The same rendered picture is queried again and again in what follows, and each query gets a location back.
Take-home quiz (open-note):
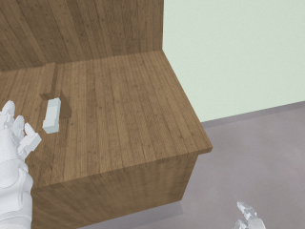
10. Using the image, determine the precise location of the tap lever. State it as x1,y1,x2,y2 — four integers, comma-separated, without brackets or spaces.
42,97,61,134

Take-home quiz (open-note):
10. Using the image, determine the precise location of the right robot hand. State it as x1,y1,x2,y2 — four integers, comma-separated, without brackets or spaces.
232,200,266,229

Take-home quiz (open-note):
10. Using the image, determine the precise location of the counter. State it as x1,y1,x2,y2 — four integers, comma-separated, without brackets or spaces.
0,0,214,229

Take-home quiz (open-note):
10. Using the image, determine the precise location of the left robot hand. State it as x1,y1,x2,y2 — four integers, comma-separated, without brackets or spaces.
0,100,42,164

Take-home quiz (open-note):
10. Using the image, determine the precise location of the left robot forearm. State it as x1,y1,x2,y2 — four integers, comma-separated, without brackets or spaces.
0,159,33,229

